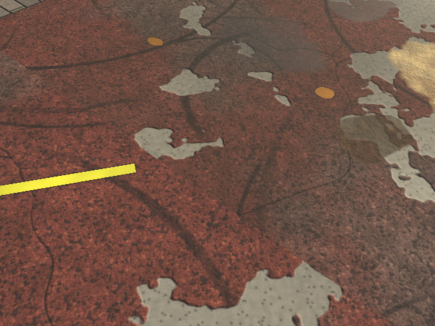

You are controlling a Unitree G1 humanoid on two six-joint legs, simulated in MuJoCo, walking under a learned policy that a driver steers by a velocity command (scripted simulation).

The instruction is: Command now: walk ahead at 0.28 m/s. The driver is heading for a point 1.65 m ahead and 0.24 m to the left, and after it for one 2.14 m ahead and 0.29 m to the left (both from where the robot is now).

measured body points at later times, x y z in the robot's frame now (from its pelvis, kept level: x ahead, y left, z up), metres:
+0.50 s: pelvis +0.15 -0.01 +0.00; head +0.17 -0.01 +0.45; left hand +0.15 +0.23 -0.16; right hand +0.18 -0.24 -0.16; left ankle +0.11 +0.12 -0.69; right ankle +0.21 -0.06 -0.74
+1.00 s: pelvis +0.30 +0.05 +0.00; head +0.31 +0.07 +0.45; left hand +0.39 +0.30 -0.14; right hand +0.23 -0.18 -0.14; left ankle +0.23 +0.12 -0.74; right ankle +0.36 -0.09 -0.67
